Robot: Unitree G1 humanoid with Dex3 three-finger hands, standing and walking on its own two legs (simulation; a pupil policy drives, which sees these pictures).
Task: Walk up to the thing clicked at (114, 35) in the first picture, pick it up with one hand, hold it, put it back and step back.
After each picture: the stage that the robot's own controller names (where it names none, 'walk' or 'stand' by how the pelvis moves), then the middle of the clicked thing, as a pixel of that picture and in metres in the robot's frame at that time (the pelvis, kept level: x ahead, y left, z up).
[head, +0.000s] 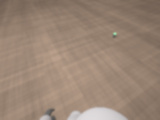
stand; (114, 35) +2.09 -0.57 -0.72
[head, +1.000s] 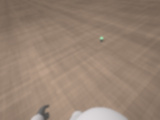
walk; (101, 39) +2.00 -0.12 -0.70
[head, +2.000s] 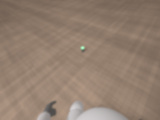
walk; (82, 49) +1.38 +0.27 -0.72
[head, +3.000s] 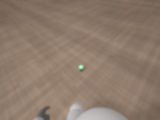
walk; (81, 68) +0.89 +0.24 -0.72
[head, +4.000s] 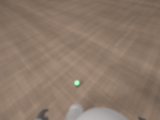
walk; (77, 84) +0.54 +0.21 -0.69
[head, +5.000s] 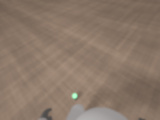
stand; (75, 96) +0.34 +0.24 -0.70
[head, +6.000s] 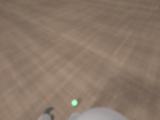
stand; (74, 103) +0.30 +0.21 -0.72
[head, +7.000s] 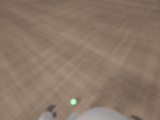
stand; (73, 102) +0.30 +0.21 -0.73
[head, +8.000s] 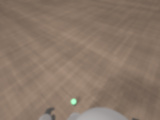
stand; (74, 102) +0.30 +0.21 -0.73
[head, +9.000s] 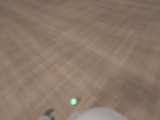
stand; (74, 102) +0.30 +0.21 -0.73
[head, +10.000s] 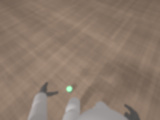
go down; (69, 89) +0.32 +0.22 -0.66
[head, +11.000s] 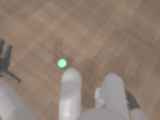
go down; (62, 64) +0.38 +0.27 -0.30
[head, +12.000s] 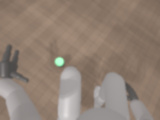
close in; (60, 62) +0.36 +0.28 -0.28
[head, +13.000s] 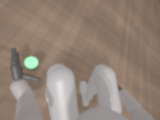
close in; (31, 64) +0.34 +0.30 -0.21
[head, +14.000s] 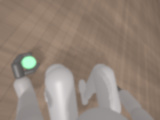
close; (29, 64) +0.34 +0.31 -0.21
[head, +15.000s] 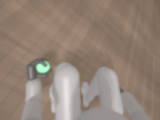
lift; (43, 68) +0.29 +0.28 -0.19
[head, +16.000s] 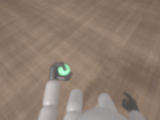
lift; (65, 73) +0.32 +0.19 +0.00
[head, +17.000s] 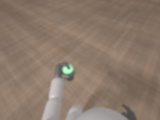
hold; (68, 73) +0.34 +0.18 +0.01
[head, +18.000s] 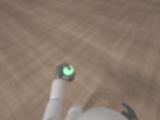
hold; (69, 74) +0.33 +0.17 +0.00
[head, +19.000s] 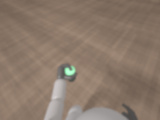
hold; (70, 74) +0.33 +0.16 +0.00
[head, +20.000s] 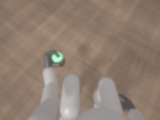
crouch; (58, 60) +0.40 +0.24 -0.09
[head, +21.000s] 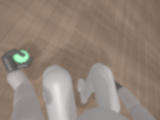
lower; (23, 59) +0.37 +0.33 -0.22
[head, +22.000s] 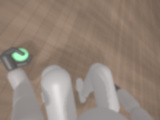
lower; (22, 57) +0.38 +0.33 -0.22
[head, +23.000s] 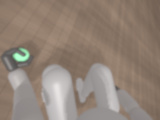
lower; (22, 57) +0.37 +0.33 -0.22
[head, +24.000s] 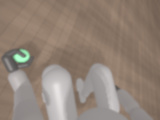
lower; (23, 58) +0.37 +0.33 -0.22
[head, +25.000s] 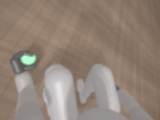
loosen; (29, 61) +0.35 +0.31 -0.22
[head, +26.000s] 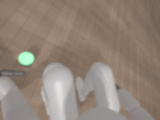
withdraw; (26, 60) +0.36 +0.30 -0.22
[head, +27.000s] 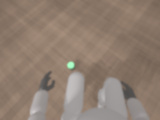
walk; (71, 66) +0.41 +0.24 -0.39
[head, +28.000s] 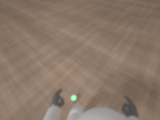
stand; (74, 99) +0.33 +0.19 -0.66
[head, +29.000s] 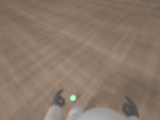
stand; (73, 99) +0.33 +0.21 -0.67
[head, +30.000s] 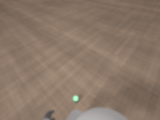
stand; (75, 99) +0.35 +0.19 -0.71
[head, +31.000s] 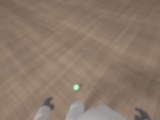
walk; (76, 88) +0.40 +0.20 -0.70
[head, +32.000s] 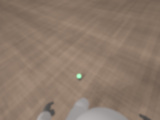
walk; (79, 77) +0.60 +0.22 -0.70
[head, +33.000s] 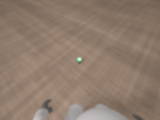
stand; (79, 61) +0.94 +0.21 -0.70
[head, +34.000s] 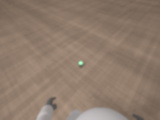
stand; (80, 64) +0.94 +0.20 -0.71
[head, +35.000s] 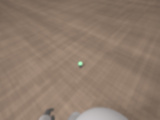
stand; (80, 65) +0.96 +0.22 -0.72
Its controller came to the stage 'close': yes
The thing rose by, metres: 0.71
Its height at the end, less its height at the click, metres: +0.00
